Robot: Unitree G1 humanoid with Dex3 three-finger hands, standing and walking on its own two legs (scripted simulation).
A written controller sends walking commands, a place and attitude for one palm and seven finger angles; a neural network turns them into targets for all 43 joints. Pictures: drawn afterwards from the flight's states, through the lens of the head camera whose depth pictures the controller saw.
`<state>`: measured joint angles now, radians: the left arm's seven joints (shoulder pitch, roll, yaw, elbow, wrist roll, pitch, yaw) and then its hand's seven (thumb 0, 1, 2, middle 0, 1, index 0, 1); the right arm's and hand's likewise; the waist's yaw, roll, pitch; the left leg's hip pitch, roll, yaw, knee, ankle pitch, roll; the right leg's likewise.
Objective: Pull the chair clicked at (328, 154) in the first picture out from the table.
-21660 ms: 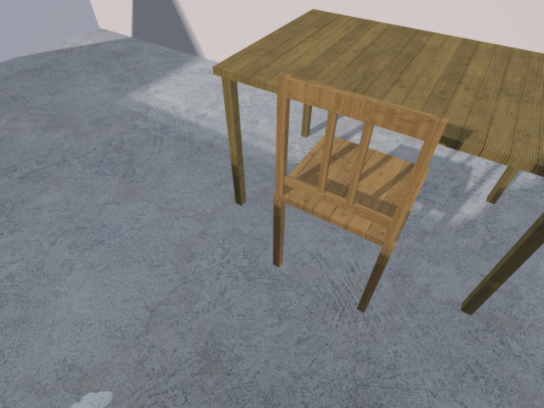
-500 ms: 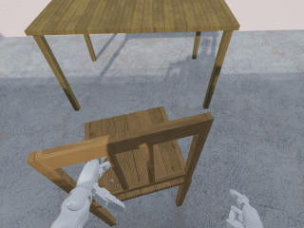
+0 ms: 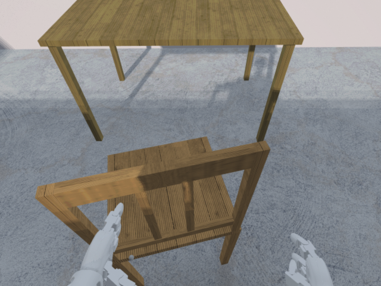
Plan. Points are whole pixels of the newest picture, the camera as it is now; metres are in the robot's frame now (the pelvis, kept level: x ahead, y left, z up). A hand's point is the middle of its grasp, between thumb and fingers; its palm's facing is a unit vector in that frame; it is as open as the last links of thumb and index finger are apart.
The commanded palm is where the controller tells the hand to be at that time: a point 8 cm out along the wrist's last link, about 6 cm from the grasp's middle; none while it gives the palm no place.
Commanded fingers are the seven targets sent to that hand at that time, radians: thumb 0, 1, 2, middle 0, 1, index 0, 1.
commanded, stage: draw the fingers out of the gap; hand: left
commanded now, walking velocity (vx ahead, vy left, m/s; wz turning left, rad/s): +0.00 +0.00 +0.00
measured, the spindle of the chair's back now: (150, 216) +0.29 +0.11 -0.06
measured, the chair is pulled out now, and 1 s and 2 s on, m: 0.60 0.60 0.60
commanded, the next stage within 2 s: draw the hand back to the body in 0.46 s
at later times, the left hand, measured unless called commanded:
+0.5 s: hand out of the picture +0.13 +0.13 -0.01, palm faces -0.10 -0.98 -0.16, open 17.5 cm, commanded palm +0.11 +0.19 +0.01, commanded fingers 0.00 -0.55 0.20 0.00 0.00 0.00 0.00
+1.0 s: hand (96, 278) +0.14 +0.16 +0.06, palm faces -0.04 -0.99 -0.10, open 17.5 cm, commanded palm +0.11 +0.23 +0.08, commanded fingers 0.00 -0.48 0.23 -0.01 -0.01 -0.01 -0.01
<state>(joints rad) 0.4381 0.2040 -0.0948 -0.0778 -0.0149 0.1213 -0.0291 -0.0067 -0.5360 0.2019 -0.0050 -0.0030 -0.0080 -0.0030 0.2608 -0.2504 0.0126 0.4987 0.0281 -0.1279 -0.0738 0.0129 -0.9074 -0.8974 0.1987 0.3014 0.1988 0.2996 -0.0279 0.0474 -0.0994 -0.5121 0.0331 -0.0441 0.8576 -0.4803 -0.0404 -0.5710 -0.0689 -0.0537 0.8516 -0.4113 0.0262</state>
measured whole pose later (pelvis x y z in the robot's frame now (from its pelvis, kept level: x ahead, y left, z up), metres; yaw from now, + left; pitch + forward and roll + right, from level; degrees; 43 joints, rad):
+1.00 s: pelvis -0.02 +0.01 -0.03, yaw +0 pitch +9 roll -2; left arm 0.72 0.25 0.04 -0.41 -0.21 -0.21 -0.17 -0.01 -0.54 0.20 0.00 0.00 -0.01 0.00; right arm 0.22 -0.18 0.00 0.53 0.07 -0.20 -0.08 0.02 -0.91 -0.90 0.20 0.30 0.20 0.30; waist 0.02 0.06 -0.12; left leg -0.67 0.04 -0.07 1.07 -0.56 -0.04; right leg -0.70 -0.06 -0.07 1.02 -0.47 0.03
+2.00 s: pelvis +0.01 -0.01 +0.04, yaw -1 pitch -4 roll +0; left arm 0.50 0.33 0.31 -0.39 -0.05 -0.05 0.13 0.01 0.85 0.88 -0.20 -0.29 -0.22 -0.30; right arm 0.17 -0.25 -0.01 0.65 0.02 -0.16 -0.09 0.01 -0.91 -0.90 0.20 0.30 0.20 0.30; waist 0.05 0.08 0.04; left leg -0.07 0.07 -0.02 0.48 -0.33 -0.06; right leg -0.16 -0.03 -0.05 0.51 -0.28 0.01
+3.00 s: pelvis -0.07 +0.02 +0.03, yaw -2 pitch -1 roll -1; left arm 0.52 0.38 0.38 -0.48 -0.03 -0.12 0.18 0.02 0.89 0.90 -0.21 -0.30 -0.21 -0.30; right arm 0.18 -0.22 0.00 0.61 0.01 -0.07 -0.11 0.01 -0.91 -0.90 0.20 0.30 0.20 0.30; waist 0.03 0.03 0.02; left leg -0.35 0.04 -0.01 0.63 -0.32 -0.01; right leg -0.37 -0.05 -0.02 0.50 -0.14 0.03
